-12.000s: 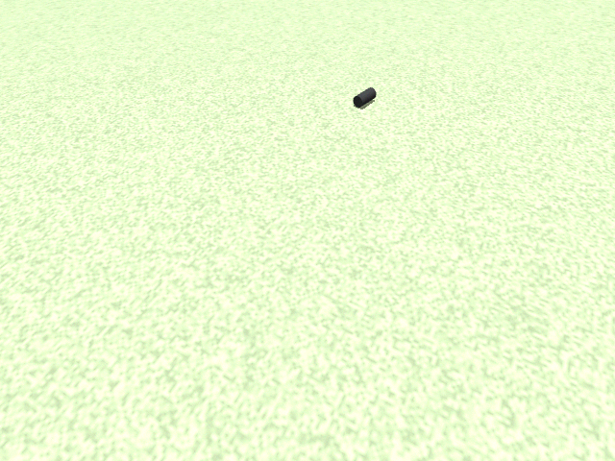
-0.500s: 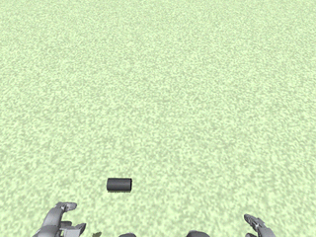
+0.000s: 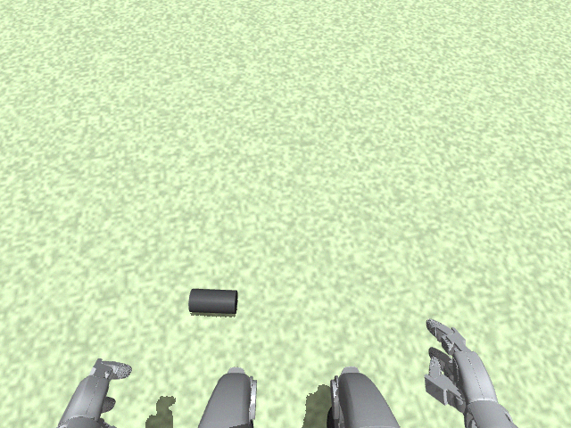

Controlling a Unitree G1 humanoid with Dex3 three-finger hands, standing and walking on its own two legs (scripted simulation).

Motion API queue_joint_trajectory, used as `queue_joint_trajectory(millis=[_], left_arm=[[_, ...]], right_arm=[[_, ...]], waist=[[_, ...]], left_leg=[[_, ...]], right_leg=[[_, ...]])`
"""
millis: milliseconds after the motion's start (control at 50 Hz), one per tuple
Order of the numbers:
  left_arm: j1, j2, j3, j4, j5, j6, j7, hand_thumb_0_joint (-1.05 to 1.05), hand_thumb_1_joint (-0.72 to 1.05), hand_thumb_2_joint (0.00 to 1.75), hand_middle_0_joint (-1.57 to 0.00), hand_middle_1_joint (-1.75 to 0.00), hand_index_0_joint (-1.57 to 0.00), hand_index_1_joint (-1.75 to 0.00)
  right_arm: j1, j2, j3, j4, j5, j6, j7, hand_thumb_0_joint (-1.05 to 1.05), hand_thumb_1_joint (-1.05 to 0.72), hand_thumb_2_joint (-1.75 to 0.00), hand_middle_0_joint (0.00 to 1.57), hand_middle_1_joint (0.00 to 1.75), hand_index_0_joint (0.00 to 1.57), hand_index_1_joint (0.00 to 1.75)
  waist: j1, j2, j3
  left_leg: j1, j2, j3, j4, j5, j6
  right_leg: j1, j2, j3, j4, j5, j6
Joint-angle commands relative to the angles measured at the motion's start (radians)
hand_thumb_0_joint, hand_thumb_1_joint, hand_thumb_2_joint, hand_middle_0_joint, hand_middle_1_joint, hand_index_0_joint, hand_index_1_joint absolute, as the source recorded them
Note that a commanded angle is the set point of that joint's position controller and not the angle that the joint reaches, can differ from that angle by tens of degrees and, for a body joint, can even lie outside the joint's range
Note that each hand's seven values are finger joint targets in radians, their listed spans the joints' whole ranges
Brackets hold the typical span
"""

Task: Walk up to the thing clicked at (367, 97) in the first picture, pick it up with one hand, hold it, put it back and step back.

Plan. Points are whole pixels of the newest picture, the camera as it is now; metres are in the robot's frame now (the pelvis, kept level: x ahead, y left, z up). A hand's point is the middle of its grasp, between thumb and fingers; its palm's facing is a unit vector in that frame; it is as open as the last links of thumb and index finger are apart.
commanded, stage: rise first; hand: left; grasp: from above
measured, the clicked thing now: (213, 301) +0.44 +0.22 -0.64
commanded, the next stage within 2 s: approach in 1.98 s
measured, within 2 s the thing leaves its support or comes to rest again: neither
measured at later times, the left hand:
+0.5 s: hand (160, 348) +0.26 +0.28 -0.34, palm faces -0.48 -0.38 -0.79, open 14.1 cm
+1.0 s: hand (176, 321) +0.34 +0.28 -0.45, palm faces -0.48 -0.06 -0.87, open 14.1 cm
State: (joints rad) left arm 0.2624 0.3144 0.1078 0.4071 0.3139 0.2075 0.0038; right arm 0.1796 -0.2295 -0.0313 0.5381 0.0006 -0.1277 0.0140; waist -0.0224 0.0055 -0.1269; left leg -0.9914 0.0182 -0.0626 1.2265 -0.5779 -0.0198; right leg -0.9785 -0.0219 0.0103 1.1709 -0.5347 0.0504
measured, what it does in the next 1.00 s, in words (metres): lowers itself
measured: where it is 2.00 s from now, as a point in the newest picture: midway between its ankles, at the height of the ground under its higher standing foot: outside the picture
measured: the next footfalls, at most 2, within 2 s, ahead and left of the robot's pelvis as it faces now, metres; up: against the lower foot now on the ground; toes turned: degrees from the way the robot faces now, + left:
none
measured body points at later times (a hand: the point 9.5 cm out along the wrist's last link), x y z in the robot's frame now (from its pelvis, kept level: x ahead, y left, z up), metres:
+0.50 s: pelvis -0.06 -0.01 -0.20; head +0.14 +0.00 +0.20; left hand +0.29 +0.29 -0.29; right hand +0.11 -0.28 -0.33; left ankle +0.00 +0.13 -0.64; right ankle +0.01 -0.15 -0.64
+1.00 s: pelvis -0.09 +0.01 -0.30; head +0.12 +0.05 +0.09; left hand +0.36 +0.28 -0.40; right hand -0.04 -0.28 -0.41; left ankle +0.00 +0.13 -0.64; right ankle +0.01 -0.15 -0.64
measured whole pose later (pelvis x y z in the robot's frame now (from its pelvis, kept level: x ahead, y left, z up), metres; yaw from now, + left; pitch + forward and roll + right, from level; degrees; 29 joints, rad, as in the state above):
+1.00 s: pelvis -0.09 +0.01 -0.30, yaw -4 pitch +33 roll -7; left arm -0.76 0.68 0.10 1.22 1.20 -0.29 0.27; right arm 0.17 -0.28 -0.02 0.74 -0.08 -0.01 0.11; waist -0.16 0.01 -0.10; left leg -2.18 -0.05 -0.14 2.29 -0.68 -0.03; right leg -2.13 0.00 0.02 2.19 -0.64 0.06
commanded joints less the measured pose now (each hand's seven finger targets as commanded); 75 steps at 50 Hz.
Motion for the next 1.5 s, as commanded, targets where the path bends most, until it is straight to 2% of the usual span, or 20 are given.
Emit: queue_joint_trajectory(millis=[0,120,200,340,460,480,540,600,700,820,900,1000,1020,1160,1200,1220,1340,1400,1440,1480], left_arm=[[-0.103,0.188,0.064,-0.093,0.068,-0.063,0.027,0.00,-0.61,0.98,-0.10,-1.05,-0.09,-1.06],[-0.230,0.232,0.055,0.010,0.200,-0.177,0.051,0.00,-0.59,0.99,-0.11,-1.04,-0.10,-1.05],[-0.323,0.315,0.097,0.054,0.286,-0.244,0.076,0.00,-0.61,1.01,-0.11,-1.05,-0.09,-1.06],[-0.585,0.393,0.089,0.138,0.418,-0.311,0.112,0.00,-0.59,1.00,-0.09,-1.08,-0.09,-1.08],[-0.827,0.498,0.104,0.273,0.533,-0.381,0.122,0.00,-0.58,0.99,-0.11,-1.08,-0.12,-1.07],[-0.863,0.485,0.089,0.284,0.552,-0.392,0.126,0.00,-0.59,1.01,-0.10,-1.08,-0.10,-1.08],[-0.927,0.500,0.076,0.379,0.588,-0.414,0.136,0.00,-0.56,1.01,-0.08,-1.08,-0.08,-1.08],[-0.997,0.570,0.096,0.433,0.645,-0.440,0.157,0.00,-0.55,1.03,-0.07,-1.05,-0.07,-1.05],[-1.112,0.610,0.091,0.512,0.718,-0.475,0.211,0.00,-0.53,1.03,-0.05,-1.02,-0.06,-1.02],[-1.248,0.619,0.050,0.607,0.798,-0.504,0.272,0.00,-0.54,1.04,-0.06,-0.98,-0.05,-0.98],[-1.254,0.643,0.052,0.704,0.862,-0.502,0.302,0.00,-0.54,1.04,-0.07,-0.95,-0.06,-0.96],[-1.382,0.656,0.034,0.663,0.915,-0.515,0.332,0.00,-0.54,1.03,-0.06,-0.95,-0.06,-0.95],[-1.313,0.652,0.037,0.776,0.929,-0.507,0.335,0.00,-0.53,1.02,-0.07,-0.94,-0.07,-0.95],[-1.414,0.640,0.008,0.770,0.983,-0.527,0.366,0.00,-0.52,1.00,-0.09,-0.94,-0.08,-0.94],[-1.401,0.638,0.008,0.806,0.989,-0.527,0.379,0.00,-0.50,0.99,-0.09,-0.94,-0.09,-0.94],[-1.410,0.614,-0.005,0.835,0.996,-0.528,0.380,0.00,-0.51,1.00,-0.08,-0.95,-0.08,-0.95],[-1.487,0.646,0.015,0.814,1.009,-0.530,0.417,0.00,-0.48,0.97,-0.10,-0.95,-0.11,-0.94],[-1.467,0.615,-0.003,0.888,1.017,-0.521,0.430,0.00,-0.49,0.97,-0.09,-0.97,-0.10,-0.96],[-1.499,0.656,0.016,0.854,1.023,-0.521,0.439,0.00,-0.47,0.95,-0.10,-0.97,-0.11,-0.96],[-1.468,0.641,0.015,0.897,1.021,-0.512,0.440,0.00,-0.48,0.96,-0.09,-0.98,-0.11,-0.97]], right_arm=[[-0.007,-0.158,-0.066,-0.127,0.001,-0.064,-0.011,0.00,-0.94,-0.91,0.20,0.30,0.20,0.30],[-0.027,-0.185,-0.079,-0.092,0.005,-0.088,0.013,0.00,-0.93,-0.91,0.20,0.30,0.20,0.30],[-0.038,-0.211,-0.090,-0.057,0.006,-0.087,0.026,0.00,-0.95,-0.91,0.20,0.30,0.20,0.30],[-0.001,-0.225,-0.108,0.007,-0.003,-0.051,0.036,0.00,-0.94,-0.91,0.20,0.30,0.20,0.30],[0.041,-0.236,-0.114,0.051,-0.016,-0.015,0.046,0.00,-0.96,-0.92,0.20,0.30,0.20,0.30],[0.052,-0.235,-0.116,0.053,-0.018,-0.010,0.046,0.00,-0.96,-0.92,0.20,0.30,0.20,0.30],[0.078,-0.242,-0.114,0.086,-0.025,0.011,0.051,0.00,-0.93,-0.91,0.20,0.30,0.20,0.30],[0.082,-0.244,-0.110,0.090,-0.031,0.035,0.052,0.00,-0.90,-0.90,0.20,0.30,0.20,0.30],[0.100,-0.254,-0.096,0.116,-0.045,0.076,0.060,0.00,-0.88,-0.90,0.20,0.30,0.20,0.30],[0.092,-0.269,-0.078,0.124,-0.064,0.091,0.067,0.00,-0.89,-0.90,0.20,0.30,0.20,0.30],[0.129,-0.274,-0.069,0.161,-0.079,0.100,0.074,0.00,-0.89,-0.90,0.20,0.30,0.20,0.30],[0.129,-0.282,-0.066,0.157,-0.093,0.102,0.085,0.00,-0.89,-0.90,0.20,0.30,0.20,0.30],[0.145,-0.284,-0.064,0.180,-0.098,0.107,0.088,0.00,-0.90,-0.90,0.20,0.30,0.20,0.30],[0.134,-0.283,-0.059,0.176,-0.115,0.113,0.103,0.00,-0.90,-0.90,0.20,0.30,0.20,0.30],[0.126,-0.284,-0.058,0.179,-0.118,0.113,0.103,0.00,-0.90,-0.90,0.20,0.30,0.20,0.30],[0.132,-0.285,-0.057,0.179,-0.124,0.113,0.107,0.00,-0.90,-0.90,0.20,0.30,0.20,0.30],[0.136,-0.288,-0.051,0.189,-0.138,0.108,0.113,0.00,-0.90,-0.90,0.20,0.30,0.20,0.30],[0.146,-0.284,-0.048,0.192,-0.142,0.104,0.115,0.00,-0.91,-0.90,0.20,0.30,0.20,0.30],[0.145,-0.278,-0.047,0.193,-0.143,0.106,0.113,0.00,-0.90,-0.90,0.20,0.30,0.20,0.30],[0.153,-0.280,-0.041,0.190,-0.149,0.102,0.119,0.00,-0.91,-0.90,0.20,0.30,0.20,0.30]], waist=[[-0.035,0.060,-0.257],[-0.026,0.067,-0.380],[0.009,0.122,-0.481],[-0.021,0.068,-0.618],[-0.013,0.041,-0.667],[-0.019,0.036,-0.693],[-0.042,0.031,-0.641],[-0.030,0.058,-0.650],[-0.068,0.096,-0.602],[-0.109,0.169,-0.567],[-0.112,0.185,-0.584],[-0.134,0.258,-0.643],[-0.140,0.233,-0.609],[-0.161,0.259,-0.616],[-0.159,0.241,-0.604],[-0.182,0.245,-0.579],[-0.175,0.294,-0.633],[-0.197,0.278,-0.593],[-0.184,0.273,-0.638],[-0.192,0.271,-0.608]], left_leg=[[0.041,-0.009,0.031,-0.046,0.287,0.020],[-0.134,-0.024,0.028,0.140,0.254,0.016],[-0.191,-0.021,0.013,0.231,0.282,0.010],[-0.391,-0.035,0.046,0.439,0.245,0.031],[-0.560,-0.040,0.064,0.565,0.144,0.039],[-0.573,-0.041,0.068,0.587,0.127,0.042],[-0.624,-0.042,0.061,0.610,0.059,0.044],[-0.668,-0.046,0.067,0.639,0.009,0.043],[-0.710,-0.054,0.045,0.671,-0.065,0.046],[-0.710,-0.058,0.026,0.707,-0.114,0.041],[-0.715,-0.066,0.029,0.744,-0.046,0.040],[-0.670,-0.066,0.023,0.773,0.025,0.033],[-0.683,-0.065,0.017,0.777,0.021,0.032],[-0.702,-0.067,0.015,0.808,0.029,0.032],[-0.705,-0.066,0.011,0.811,0.028,0.033],[-0.719,-0.063,0.005,0.813,0.016,0.030],[-0.684,-0.060,-0.001,0.826,0.057,0.024],[-0.704,-0.059,-0.002,0.840,0.057,0.027],[-0.727,-0.067,0.020,0.866,0.073,0.038],[-0.735,-0.063,0.014,0.858,0.072,0.035]], right_leg=[[-0.005,0.025,-0.047,0.004,0.220,-0.067],[-0.198,0.022,-0.041,0.208,0.193,-0.069],[-0.332,0.020,-0.044,0.342,0.193,-0.077],[-0.413,0.026,-0.040,0.464,0.201,-0.069],[-0.470,0.026,-0.045,0.557,0.120,-0.065],[-0.477,0.028,-0.045,0.563,0.109,-0.063],[-0.562,0.030,-0.062,0.595,0.029,-0.065],[-0.598,0.035,-0.070,0.633,-0.036,-0.068],[-0.727,0.040,-0.098,0.696,-0.101,-0.075],[-0.868,0.038,-0.121,0.758,-0.119,-0.080],[-0.885,0.035,-0.126,0.797,-0.061,-0.084],[-0.903,0.031,-0.134,0.839,0.008,-0.085],[-0.915,0.032,-0.138,0.851,0.000,-0.085],[-0.950,0.032,-0.142,0.875,0.011,-0.084],[-0.967,0.031,-0.141,0.879,0.010,-0.081],[-0.990,0.029,-0.145,0.887,0.001,-0.079],[-0.998,0.027,-0.144,0.915,0.037,-0.080],[-1.012,0.031,-0.149,0.920,0.039,-0.079],[-0.970,0.039,-0.140,0.911,0.059,-0.079],[-0.977,0.034,-0.144,0.919,0.055,-0.077]])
